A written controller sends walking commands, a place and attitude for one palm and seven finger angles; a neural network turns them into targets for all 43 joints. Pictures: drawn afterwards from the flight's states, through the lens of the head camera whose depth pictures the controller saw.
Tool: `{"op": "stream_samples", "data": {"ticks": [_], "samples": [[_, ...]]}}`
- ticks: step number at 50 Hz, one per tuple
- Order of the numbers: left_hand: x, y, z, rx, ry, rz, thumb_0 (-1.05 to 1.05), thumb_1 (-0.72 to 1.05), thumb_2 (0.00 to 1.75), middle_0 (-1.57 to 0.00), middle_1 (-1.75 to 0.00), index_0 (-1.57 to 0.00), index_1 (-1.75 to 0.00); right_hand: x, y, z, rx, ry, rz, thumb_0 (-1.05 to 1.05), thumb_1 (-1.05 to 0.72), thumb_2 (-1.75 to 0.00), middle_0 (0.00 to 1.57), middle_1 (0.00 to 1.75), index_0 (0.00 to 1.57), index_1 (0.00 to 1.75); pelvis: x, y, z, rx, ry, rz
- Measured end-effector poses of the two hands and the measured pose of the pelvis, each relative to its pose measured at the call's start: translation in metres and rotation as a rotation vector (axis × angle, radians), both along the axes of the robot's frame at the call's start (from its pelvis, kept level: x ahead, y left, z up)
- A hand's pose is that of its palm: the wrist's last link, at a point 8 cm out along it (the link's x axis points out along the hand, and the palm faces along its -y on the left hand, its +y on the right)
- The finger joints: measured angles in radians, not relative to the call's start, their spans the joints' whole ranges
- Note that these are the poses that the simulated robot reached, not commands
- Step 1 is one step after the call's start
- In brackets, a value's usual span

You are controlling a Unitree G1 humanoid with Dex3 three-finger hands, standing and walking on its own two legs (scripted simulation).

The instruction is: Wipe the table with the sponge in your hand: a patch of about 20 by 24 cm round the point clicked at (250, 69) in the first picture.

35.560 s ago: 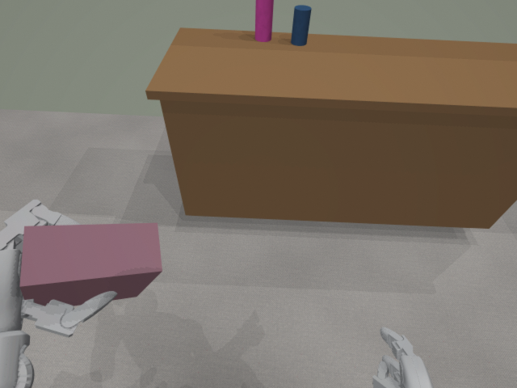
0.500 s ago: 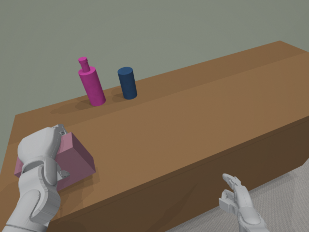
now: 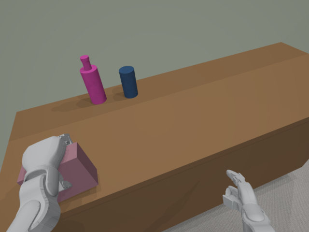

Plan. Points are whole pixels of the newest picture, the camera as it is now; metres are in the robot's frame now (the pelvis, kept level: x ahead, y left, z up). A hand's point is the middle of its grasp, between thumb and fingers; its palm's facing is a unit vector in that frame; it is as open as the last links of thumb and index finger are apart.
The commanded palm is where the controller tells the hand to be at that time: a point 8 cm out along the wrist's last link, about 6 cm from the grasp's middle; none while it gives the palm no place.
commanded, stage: move the sponge above the wiping area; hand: left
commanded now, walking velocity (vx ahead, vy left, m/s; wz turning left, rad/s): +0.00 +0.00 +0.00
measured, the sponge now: (66, 179) +0.21 +0.29 +0.03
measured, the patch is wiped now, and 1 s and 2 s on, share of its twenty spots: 0.00 0.00 0.10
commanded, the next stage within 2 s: lower the sponge onto the table in 0.26 s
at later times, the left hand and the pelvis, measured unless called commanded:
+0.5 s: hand (66, 166) +0.22 +0.27 +0.09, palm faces +0.01 -0.12 -0.99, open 10.1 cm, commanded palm +0.19 +0.27 +0.17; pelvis +0.00 -0.01 +0.00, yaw +0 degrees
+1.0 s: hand (62, 166) +0.22 +0.28 +0.09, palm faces +0.04 -0.10 -0.99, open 10.1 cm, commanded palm +0.19 +0.28 +0.16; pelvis +0.00 -0.01 +0.00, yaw +0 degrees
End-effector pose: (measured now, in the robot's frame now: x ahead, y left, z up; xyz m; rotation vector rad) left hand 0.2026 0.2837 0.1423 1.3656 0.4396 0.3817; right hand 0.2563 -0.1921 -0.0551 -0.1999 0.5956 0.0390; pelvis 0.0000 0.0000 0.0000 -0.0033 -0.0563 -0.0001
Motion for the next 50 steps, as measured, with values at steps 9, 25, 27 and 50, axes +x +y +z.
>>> {"op": "stream_samples", "data": {"ticks": [9, 25, 27, 50], "samples": [[0.002, -0.009, 0.023, 0.111, -0.129, -0.082, 0.0, -0.5, 1.03, -0.75, -1.34, -0.75, -1.34, -0.009, 0.001, -0.006, -0.004, 0.03, 0.009, 0.01, -0.91, -0.9, 0.2, 0.3, 0.2, 0.3, -0.001, -0.005, 0.0, 0.003, -0.018, -0.009], [-0.001, -0.021, 0.002, 0.051, -0.019, -0.099, 0.0, -0.5, 1.03, -0.74, -1.35, -0.75, -1.34, -0.013, -0.01, -0.007, -0.012, 0.019, -0.01, 0.01, -0.9, -0.9, 0.2, 0.3, 0.2, 0.3, -0.004, -0.007, -0.001, 0.007, -0.013, -0.008], [-0.001, -0.018, 0.007, 0.079, -0.054, -0.099, 0.0, -0.5, 1.03, -0.75, -1.35, -0.75, -1.34, -0.014, -0.011, -0.007, -0.017, 0.022, -0.008, 0.01, -0.9, -0.9, 0.2, 0.3, 0.2, 0.3, -0.004, -0.009, -0.001, 0.006, -0.017, -0.008], [-0.002, -0.009, -0.003, 0.074, -0.041, -0.094, 0.0, -0.5, 1.04, -0.75, -1.35, -0.75, -1.34, -0.018, -0.014, -0.008, -0.03, 0.021, -0.022, 0.01, -0.9, -0.9, 0.2, 0.3, 0.2, 0.3, -0.004, -0.009, -0.001, 0.002, -0.012, -0.005]]}}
